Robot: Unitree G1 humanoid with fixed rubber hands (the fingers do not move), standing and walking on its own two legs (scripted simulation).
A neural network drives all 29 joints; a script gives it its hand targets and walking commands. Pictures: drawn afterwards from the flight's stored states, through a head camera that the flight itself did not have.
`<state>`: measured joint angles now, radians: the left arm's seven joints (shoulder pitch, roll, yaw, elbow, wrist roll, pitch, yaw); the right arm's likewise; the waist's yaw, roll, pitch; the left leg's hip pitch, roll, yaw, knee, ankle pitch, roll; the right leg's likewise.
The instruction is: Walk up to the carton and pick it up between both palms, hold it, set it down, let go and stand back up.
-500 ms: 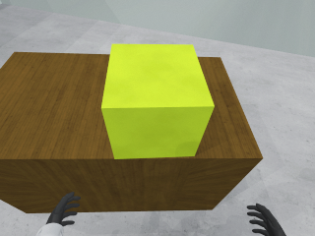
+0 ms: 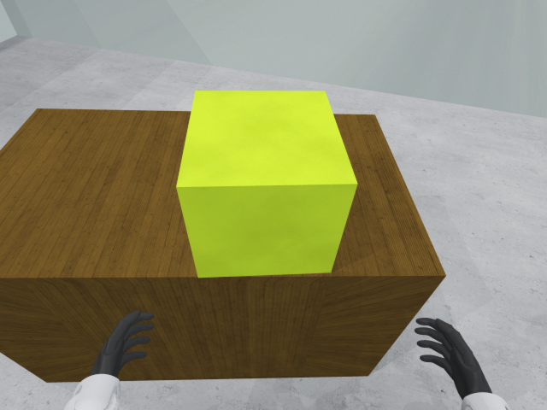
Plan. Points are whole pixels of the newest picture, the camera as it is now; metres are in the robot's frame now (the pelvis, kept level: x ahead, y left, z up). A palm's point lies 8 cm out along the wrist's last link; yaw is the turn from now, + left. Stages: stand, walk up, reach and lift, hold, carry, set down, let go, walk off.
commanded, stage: reach and lift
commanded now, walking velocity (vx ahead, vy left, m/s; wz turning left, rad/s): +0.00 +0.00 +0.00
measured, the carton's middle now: (263, 181) +0.52 +0.05 +0.02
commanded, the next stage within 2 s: none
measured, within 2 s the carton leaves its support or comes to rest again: neither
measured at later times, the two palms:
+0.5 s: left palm (118, 320) +0.24 +0.25 +0.00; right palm (450, 344) +0.20 -0.22 +0.02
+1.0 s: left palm (135, 258) +0.31 +0.23 +0.05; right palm (432, 276) +0.28 -0.20 +0.06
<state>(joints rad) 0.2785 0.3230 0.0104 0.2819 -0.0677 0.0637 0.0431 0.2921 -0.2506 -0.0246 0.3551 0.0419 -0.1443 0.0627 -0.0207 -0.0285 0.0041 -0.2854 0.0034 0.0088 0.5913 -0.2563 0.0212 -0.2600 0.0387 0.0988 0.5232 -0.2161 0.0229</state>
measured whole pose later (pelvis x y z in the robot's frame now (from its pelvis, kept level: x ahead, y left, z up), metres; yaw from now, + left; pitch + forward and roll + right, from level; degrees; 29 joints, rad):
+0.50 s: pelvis +0.03 +0.01 +0.00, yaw +0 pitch +0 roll -2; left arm 0.24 0.33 0.01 0.23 -0.17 -0.10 0.01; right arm 0.36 -0.20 -0.02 0.12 0.15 -0.10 0.01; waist -0.02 -0.03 0.00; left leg -0.28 0.01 0.01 0.57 -0.28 0.02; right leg -0.24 0.04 0.10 0.47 -0.22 0.02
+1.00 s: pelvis +0.04 +0.01 +0.01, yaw +0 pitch +1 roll -2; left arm 0.03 0.34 0.02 0.08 -0.20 0.18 0.02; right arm 0.13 -0.20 -0.02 0.07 0.21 0.04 -0.03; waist -0.02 -0.03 0.00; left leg -0.28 0.01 0.01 0.56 -0.29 0.02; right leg -0.24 0.04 0.10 0.45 -0.23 0.02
